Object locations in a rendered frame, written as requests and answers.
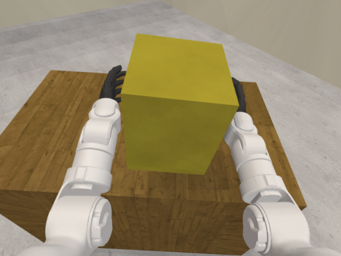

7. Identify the right robot hand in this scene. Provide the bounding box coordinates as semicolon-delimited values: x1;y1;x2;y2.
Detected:
232;77;246;113

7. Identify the right robot upper arm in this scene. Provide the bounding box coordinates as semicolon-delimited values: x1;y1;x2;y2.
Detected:
243;202;341;256

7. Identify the robot right forearm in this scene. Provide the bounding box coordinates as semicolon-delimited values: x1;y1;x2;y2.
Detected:
224;112;310;238

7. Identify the pedestal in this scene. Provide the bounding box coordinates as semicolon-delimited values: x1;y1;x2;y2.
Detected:
0;70;307;255

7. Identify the carton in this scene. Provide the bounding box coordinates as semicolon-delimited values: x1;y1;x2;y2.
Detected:
120;34;239;175

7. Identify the left robot hand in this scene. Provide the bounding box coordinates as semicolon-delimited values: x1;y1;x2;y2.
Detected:
99;65;127;103

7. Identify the left robot upper arm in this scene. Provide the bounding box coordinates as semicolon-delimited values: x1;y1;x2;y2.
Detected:
15;196;112;256

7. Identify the robot left forearm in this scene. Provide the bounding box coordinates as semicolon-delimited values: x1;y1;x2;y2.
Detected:
45;98;121;236

